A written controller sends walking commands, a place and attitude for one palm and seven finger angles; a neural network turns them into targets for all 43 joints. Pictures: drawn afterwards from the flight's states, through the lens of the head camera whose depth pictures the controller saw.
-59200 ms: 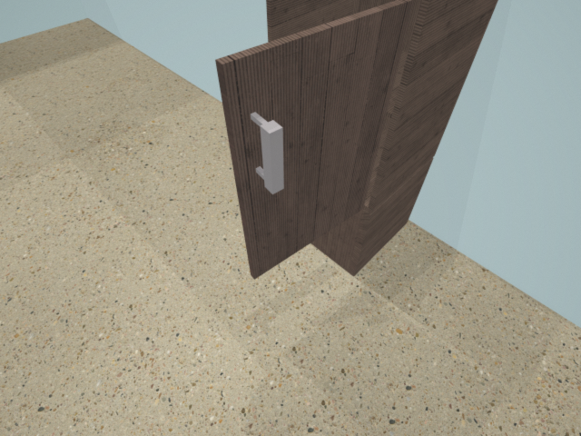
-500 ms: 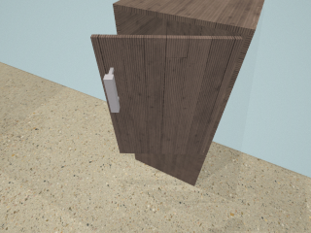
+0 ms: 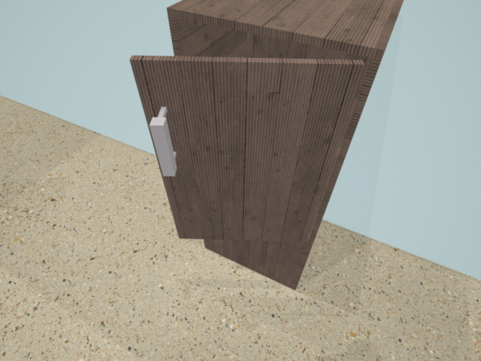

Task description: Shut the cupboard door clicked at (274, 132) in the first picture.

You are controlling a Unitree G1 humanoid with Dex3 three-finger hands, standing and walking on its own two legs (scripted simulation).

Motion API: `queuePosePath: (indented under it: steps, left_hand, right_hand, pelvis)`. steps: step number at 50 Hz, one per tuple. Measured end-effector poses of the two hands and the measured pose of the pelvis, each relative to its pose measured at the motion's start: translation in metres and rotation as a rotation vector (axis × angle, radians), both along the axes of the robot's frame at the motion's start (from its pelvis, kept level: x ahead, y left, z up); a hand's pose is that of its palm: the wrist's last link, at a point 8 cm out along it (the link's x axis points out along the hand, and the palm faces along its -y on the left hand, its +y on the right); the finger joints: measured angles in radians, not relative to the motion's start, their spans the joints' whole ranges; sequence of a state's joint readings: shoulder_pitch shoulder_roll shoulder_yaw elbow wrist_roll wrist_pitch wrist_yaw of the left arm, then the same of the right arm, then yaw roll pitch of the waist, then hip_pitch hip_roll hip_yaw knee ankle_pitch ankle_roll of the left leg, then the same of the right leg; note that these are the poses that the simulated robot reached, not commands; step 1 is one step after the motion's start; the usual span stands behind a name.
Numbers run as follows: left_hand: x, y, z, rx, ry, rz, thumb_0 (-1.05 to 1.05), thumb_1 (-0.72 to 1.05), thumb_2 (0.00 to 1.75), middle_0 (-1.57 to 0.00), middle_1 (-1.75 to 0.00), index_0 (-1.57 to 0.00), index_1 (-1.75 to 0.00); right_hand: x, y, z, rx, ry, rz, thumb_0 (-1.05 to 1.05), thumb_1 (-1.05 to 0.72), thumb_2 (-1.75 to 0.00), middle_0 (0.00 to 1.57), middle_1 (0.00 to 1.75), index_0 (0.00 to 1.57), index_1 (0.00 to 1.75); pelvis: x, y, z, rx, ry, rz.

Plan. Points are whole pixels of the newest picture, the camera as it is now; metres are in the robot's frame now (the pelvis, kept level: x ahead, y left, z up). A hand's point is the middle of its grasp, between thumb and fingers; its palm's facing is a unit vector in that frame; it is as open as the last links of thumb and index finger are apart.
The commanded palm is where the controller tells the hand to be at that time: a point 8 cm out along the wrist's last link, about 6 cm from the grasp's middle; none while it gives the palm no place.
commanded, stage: shuffle to correct the standing spot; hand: left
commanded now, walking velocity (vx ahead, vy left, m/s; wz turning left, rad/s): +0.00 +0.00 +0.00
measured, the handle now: (166, 141) +0.51 +0.19 +0.08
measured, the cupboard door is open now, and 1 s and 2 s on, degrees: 25 25 25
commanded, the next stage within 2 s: come to a stop and stand still in 0.30 s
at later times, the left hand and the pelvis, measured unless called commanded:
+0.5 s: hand out of the picture +0.02 +0.15 -0.19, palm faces +0.05 -0.99 -0.15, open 7.4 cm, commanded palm none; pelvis +0.06 -0.01 -0.01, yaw +0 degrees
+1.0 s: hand out of the picture +0.08 +0.19 -0.17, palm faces +0.01 -0.97 -0.22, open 7.4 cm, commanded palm none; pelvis +0.03 +0.00 +0.00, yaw -1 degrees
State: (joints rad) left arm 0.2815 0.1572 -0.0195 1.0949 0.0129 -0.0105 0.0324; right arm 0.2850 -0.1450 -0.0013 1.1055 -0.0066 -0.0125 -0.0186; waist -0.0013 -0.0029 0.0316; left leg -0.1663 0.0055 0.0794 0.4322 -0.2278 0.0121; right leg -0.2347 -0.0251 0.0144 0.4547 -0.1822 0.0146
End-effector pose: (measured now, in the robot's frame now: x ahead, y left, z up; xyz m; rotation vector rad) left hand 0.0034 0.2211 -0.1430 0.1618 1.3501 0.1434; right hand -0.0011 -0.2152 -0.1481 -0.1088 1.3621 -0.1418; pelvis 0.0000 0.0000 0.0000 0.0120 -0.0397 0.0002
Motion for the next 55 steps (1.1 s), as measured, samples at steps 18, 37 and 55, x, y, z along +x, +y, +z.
queuePosePath:
  steps: [18,37,55]
  left_hand:
    - [-0.008,-0.017,-0.011,-0.044,0.083,0.047,0.00,0.91,0.90,-0.20,-0.30,-0.20,-0.30]
    - [0.056,-0.006,-0.007,-0.015,0.042,0.044,0.02,0.93,0.90,-0.20,-0.30,-0.20,-0.30]
    - [0.056,0.010,0.004,0.016,-0.091,-0.013,0.00,0.92,0.90,-0.20,-0.30,-0.20,-0.30]
  right_hand:
    - [0.001,-0.012,-0.003,-0.019,0.066,-0.023,0.01,-0.90,-0.90,0.20,0.30,0.19,0.30]
    - [0.087,-0.013,0.010,-0.080,-0.030,-0.016,0.02,-0.93,-0.90,0.20,0.30,0.20,0.30]
    - [0.031,-0.006,0.004,-0.032,-0.026,0.001,0.01,-0.93,-0.90,0.20,0.30,0.20,0.30]
  pelvis:
    - [0.033,-0.009,-0.008,-0.001,0.019,-0.007]
    - [0.065,-0.002,0.000,-0.016,0.022,-0.004]
    - [0.016,0.002,0.000,-0.001,0.004,-0.009]
